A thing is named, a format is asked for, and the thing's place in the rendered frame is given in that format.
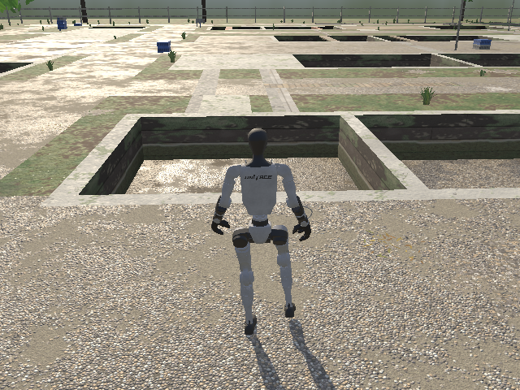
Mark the robot left forearm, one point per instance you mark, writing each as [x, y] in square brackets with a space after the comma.
[219, 212]

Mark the robot right forearm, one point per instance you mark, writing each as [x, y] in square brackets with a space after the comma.
[300, 214]

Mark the left robot upper arm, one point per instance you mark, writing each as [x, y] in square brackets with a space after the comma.
[228, 184]

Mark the right robot upper arm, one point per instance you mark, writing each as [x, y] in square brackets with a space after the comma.
[288, 183]

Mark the left robot hand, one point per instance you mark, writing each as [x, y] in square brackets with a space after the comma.
[223, 223]

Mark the right robot foot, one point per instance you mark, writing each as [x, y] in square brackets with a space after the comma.
[289, 311]

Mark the right robot hand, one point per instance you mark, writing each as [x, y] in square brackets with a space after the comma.
[298, 228]

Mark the left robot shin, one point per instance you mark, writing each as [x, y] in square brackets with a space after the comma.
[247, 297]

